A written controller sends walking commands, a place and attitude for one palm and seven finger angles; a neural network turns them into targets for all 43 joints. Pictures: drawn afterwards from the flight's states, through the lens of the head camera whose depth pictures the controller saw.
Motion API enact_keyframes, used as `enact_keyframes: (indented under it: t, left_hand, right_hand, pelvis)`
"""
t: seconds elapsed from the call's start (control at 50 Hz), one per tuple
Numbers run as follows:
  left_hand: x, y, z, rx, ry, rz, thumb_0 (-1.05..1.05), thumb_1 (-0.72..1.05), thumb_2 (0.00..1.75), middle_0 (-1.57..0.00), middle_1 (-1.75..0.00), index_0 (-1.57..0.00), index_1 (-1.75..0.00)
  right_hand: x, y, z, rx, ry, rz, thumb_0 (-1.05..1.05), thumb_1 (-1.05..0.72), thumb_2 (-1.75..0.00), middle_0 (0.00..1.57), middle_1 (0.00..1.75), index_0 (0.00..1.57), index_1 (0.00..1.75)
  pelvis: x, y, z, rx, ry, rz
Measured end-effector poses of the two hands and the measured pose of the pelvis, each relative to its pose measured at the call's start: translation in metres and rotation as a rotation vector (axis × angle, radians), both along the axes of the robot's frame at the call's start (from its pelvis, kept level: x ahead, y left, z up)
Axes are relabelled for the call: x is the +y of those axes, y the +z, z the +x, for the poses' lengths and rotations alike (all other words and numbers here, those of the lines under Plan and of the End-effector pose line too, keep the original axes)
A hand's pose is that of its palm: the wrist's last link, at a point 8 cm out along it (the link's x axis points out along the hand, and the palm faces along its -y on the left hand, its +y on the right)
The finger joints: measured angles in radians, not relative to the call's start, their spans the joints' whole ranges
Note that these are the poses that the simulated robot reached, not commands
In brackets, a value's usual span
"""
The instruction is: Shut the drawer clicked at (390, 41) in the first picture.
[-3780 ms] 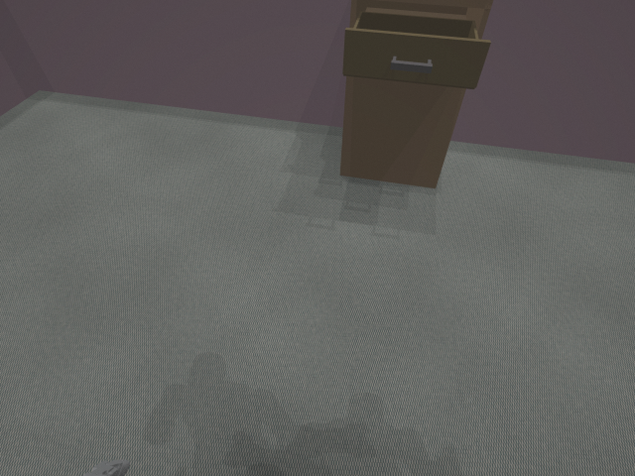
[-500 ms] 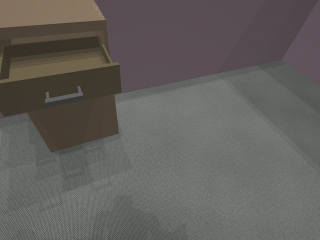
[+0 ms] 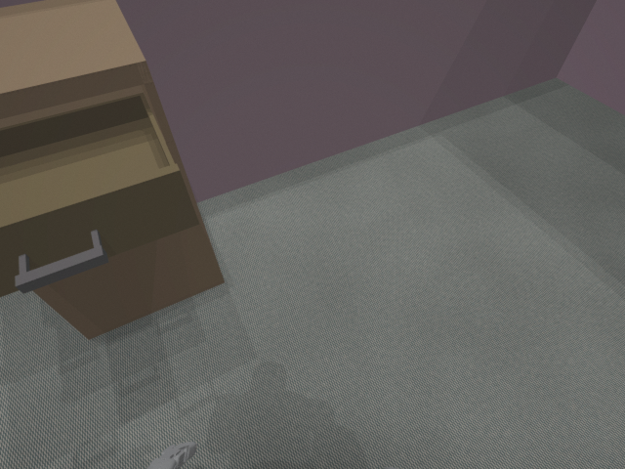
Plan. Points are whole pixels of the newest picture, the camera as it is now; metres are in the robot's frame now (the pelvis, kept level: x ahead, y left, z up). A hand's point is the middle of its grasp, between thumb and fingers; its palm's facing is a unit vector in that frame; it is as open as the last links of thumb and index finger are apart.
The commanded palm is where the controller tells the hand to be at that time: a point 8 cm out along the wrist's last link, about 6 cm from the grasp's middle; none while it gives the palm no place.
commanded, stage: turn to face it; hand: left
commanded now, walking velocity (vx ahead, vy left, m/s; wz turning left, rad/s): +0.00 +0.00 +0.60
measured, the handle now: (62, 258) +0.43 +0.41 -0.02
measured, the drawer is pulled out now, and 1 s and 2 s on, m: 0.30 0.30 0.30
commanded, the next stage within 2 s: take the last steps up to it in 0.70 s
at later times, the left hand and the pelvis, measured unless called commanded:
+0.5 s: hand out of the picture +0.03 +0.27 -0.15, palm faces +0.29 -0.92 -0.26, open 7.4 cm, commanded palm none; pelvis +0.02 +0.03 +0.01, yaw +15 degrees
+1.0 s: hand out of the picture -0.05 +0.16 -0.14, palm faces +0.48 -0.84 -0.23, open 7.3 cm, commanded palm none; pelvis +0.02 -0.02 +0.02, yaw +26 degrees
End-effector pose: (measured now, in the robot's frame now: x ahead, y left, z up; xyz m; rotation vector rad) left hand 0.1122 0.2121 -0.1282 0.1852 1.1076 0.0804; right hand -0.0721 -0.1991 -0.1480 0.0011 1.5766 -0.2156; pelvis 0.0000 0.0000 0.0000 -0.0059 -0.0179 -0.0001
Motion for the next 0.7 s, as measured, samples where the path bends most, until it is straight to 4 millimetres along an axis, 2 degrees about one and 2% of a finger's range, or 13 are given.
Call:
enact_keyframes:
  t: [0.06,0.1,0.2,0.26,0.36,0.48,0.58,0.7]
  left_hand:
    - [0.002,0.001,-0.004,-0.002,0.049,-0.01,0.01,0.91,0.9,-0.2,-0.3,-0.2,-0.3]
    - [0.011,0.001,-0.007,-0.008,0.086,-0.011,0.0,0.91,0.9,-0.2,-0.3,-0.2,-0.3]
    - [0.047,-0.018,-0.024,0.0,0.17,-0.025,0.0,0.91,0.9,-0.2,-0.3,-0.2,-0.3]
    - [0.07,-0.027,-0.041,0.041,0.215,-0.016,0.0,0.91,0.9,-0.2,-0.3,-0.2,-0.3]
    - [0.094,-0.012,-0.068,0.09,0.283,0.013,0.01,0.91,0.9,-0.2,-0.3,-0.19,-0.3]
    - [0.099,0.005,-0.097,0.136,0.355,0.049,0.01,0.91,0.9,-0.2,-0.3,-0.19,-0.3]
    - [0.085,0.012,-0.108,0.151,0.39,0.069,0.01,0.91,0.9,-0.2,-0.3,-0.19,-0.3]
    - [0.049,0.015,-0.112,0.11,0.422,0.097,0.01,0.9,0.9,-0.2,-0.3,-0.19,-0.3]
  right_hand:
    - [-0.009,0.003,0.039,-0.07,0.052,-0.02,0.01,-0.91,-0.9,0.2,0.3,0.2,0.3]
    - [-0.013,0.006,0.069,-0.133,0.095,-0.042,0.01,-0.91,-0.9,0.19,0.3,0.2,0.3]
    - [-0.016,0.016,0.14,-0.295,0.22,-0.124,0.0,-0.91,-0.9,0.19,0.3,0.19,0.3]
    - [-0.013,0.024,0.168,-0.365,0.279,-0.164,0.0,-0.91,-0.9,0.19,0.3,0.19,0.3]
    - [-0.006,0.044,0.193,-0.381,0.352,-0.183,0.0,-0.9,-0.9,0.19,0.3,0.2,0.3]
    - [0.002,0.047,0.213,-0.377,0.417,-0.145,0.0,-0.9,-0.9,0.2,0.3,0.2,0.3]
    - [0.001,0.036,0.222,-0.363,0.448,-0.095,0.0,-0.9,-0.9,0.2,0.3,0.2,0.3]
    - [-0.013,0.011,0.233,-0.348,0.47,-0.022,0.0,-0.9,-0.9,0.2,0.3,0.2,0.3]
  pelvis:
    - [0.003,0.003,0.003,0.0,0.037,-0.002]
    - [0.007,0.003,0.005,0.002,0.064,-0.004]
    - [0.026,-0.008,0.007,0.001,0.127,-0.026]
    - [0.035,-0.013,0.007,0.008,0.149,-0.027]
    - [0.039,0.004,0.011,0.022,0.192,-0.025]
    - [0.037,0.015,0.017,0.026,0.246,-0.021]
    - [0.024,0.014,0.019,0.021,0.288,-0.01]
    - [-0.003,0.004,0.022,0.019,0.332,0.019]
